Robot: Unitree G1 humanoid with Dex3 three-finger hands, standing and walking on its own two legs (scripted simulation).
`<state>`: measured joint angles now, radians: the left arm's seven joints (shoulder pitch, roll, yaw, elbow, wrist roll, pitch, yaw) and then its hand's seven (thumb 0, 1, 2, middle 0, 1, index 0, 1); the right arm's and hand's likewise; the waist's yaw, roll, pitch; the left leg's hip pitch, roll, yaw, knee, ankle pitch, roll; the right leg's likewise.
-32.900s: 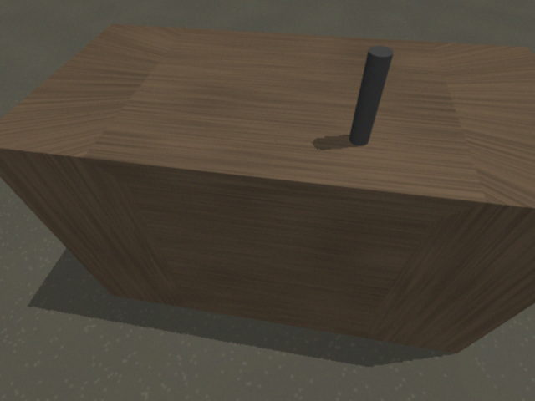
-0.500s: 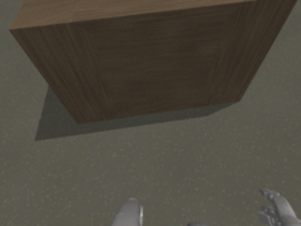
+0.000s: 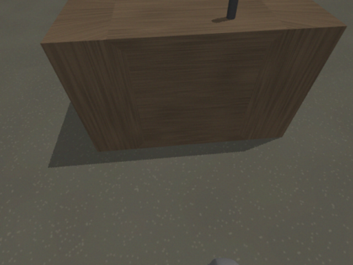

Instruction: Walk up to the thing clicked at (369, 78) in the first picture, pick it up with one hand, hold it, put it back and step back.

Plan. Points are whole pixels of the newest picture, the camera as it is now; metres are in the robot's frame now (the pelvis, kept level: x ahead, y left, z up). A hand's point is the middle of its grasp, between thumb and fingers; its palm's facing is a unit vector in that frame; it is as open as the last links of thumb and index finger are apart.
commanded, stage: step back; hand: right
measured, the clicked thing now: out of the picture +1.14 -0.25 +0.13
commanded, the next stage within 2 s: stand in 0.62 s
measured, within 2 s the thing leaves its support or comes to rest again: neither
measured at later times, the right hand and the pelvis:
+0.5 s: hand out of the picture +0.13 -0.23 -0.16, palm faces -0.07 +0.93 -0.36, open 7.4 cm; pelvis +0.04 +0.02 +0.00, yaw +1 degrees
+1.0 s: hand (278, 254) +0.16 -0.23 -0.14, palm faces -0.03 +0.94 -0.33, open 7.4 cm; pelvis +0.05 +0.02 +0.02, yaw +1 degrees
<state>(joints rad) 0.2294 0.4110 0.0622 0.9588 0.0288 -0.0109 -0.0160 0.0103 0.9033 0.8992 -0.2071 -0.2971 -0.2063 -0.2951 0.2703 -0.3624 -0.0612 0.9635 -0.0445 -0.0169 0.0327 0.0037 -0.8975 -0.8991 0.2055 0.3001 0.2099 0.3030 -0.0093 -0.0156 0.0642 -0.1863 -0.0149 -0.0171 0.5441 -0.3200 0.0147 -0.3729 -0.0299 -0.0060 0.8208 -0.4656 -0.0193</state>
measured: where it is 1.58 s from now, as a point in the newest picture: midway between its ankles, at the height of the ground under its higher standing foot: outside the picture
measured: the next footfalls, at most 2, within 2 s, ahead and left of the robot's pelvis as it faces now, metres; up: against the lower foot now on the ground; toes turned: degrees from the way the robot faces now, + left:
right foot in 0.08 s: +0.10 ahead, -0.12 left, +0.00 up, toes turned -1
left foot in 0.36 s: +0.08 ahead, +0.14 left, +0.00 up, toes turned +1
